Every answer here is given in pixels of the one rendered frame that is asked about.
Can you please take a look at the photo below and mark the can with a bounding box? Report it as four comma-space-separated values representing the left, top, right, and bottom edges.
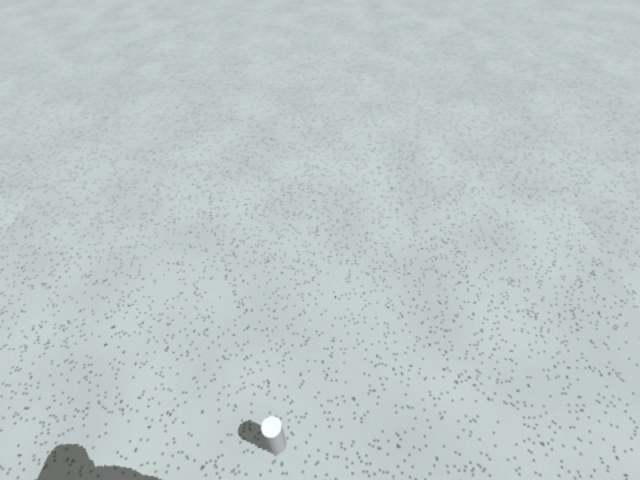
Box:
261, 416, 286, 454

